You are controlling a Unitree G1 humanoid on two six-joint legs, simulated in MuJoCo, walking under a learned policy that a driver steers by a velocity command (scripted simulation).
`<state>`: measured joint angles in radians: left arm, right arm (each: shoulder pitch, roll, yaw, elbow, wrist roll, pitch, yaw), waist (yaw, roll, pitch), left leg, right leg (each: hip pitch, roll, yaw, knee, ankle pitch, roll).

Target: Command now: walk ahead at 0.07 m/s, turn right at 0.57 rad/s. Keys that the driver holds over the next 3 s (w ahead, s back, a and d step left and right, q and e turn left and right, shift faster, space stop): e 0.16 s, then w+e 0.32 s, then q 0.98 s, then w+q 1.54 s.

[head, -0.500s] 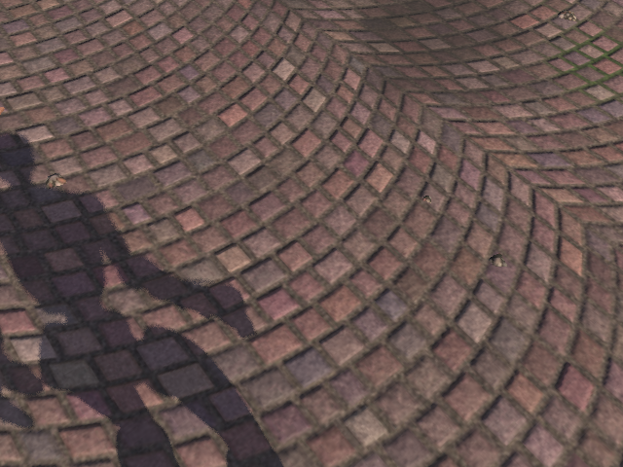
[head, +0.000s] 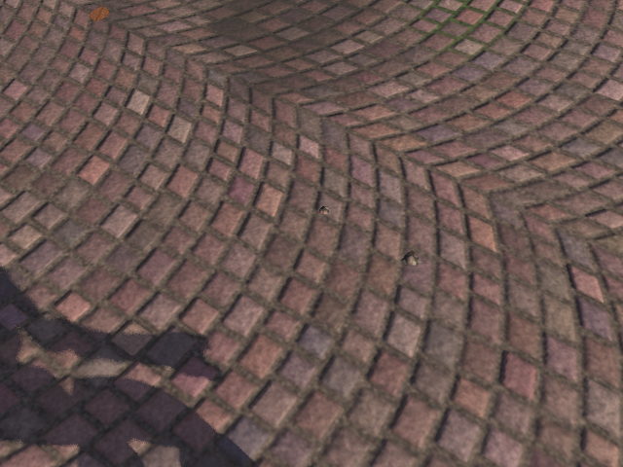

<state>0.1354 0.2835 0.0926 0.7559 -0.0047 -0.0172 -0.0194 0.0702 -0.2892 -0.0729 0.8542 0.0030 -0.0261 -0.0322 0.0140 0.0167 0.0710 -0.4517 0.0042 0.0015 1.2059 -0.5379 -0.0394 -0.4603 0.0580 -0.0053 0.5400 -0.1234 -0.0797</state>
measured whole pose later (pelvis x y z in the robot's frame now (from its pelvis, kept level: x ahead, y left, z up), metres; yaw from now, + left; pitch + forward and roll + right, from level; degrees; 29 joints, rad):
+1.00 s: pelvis +0.17 -0.04 +0.01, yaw -9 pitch +2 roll -1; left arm 0.13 0.26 0.07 0.72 0.02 -0.01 0.02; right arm 0.22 -0.31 -0.08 0.75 0.01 0.05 -0.03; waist -0.01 0.02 0.03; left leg -0.52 0.06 0.02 0.94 -0.39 -0.06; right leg -0.30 -0.05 -0.12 0.43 -0.17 0.00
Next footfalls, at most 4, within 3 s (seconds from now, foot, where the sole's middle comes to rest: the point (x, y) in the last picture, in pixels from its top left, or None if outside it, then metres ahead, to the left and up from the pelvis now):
0.34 left None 0.12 0.15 -0.76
0.74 right None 0.22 -0.18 -0.76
1.12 left None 0.26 0.08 -0.76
1.60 right None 0.28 -0.15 -0.76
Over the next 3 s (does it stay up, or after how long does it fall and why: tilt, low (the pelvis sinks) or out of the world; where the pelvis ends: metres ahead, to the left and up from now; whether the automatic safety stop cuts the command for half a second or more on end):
stays up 0.78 0.39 0.01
